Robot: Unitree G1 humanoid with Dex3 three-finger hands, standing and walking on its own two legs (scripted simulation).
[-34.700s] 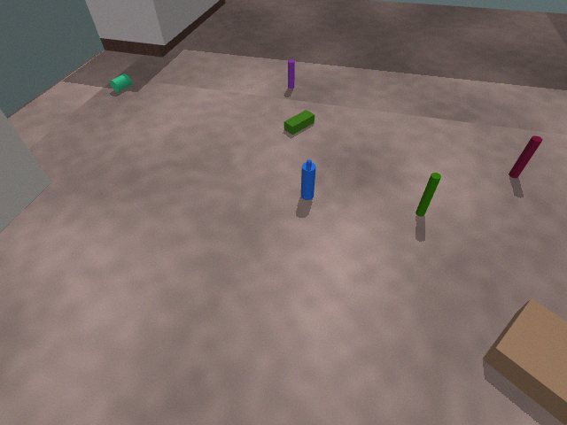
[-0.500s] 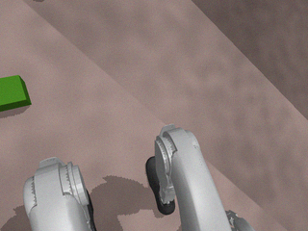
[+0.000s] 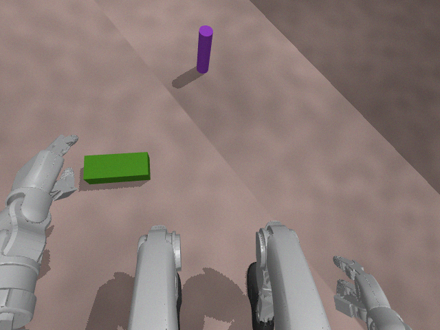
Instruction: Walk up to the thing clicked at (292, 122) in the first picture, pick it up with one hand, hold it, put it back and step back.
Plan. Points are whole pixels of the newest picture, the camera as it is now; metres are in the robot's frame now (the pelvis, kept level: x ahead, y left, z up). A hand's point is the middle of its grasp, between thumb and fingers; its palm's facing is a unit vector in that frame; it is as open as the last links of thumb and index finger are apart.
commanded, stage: home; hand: left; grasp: from above
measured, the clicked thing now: (118, 168) +0.52 +0.30 -0.45
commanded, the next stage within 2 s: none
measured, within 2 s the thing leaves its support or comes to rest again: neither
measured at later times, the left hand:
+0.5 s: hand (66, 236) +0.27 +0.20 +0.10, palm faces +0.11 -0.96 -0.27, open 7.4 cm
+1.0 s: hand (23, 310) +0.22 +0.18 +0.19, palm faces +0.16 -0.97 -0.20, open 7.4 cm
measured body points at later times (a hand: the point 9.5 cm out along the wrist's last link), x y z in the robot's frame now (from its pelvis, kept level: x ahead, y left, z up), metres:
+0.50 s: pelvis +0.05 -0.02 +0.18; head +0.14 +0.01 +0.62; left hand +0.26 +0.25 +0.12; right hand +0.22 -0.25 +0.09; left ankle +0.08 +0.11 -0.44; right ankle +0.10 -0.16 -0.44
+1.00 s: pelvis +0.08 -0.02 +0.24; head +0.09 -0.02 +0.69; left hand +0.21 +0.23 +0.21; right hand +0.28 -0.24 +0.19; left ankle +0.08 +0.11 -0.44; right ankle +0.10 -0.16 -0.44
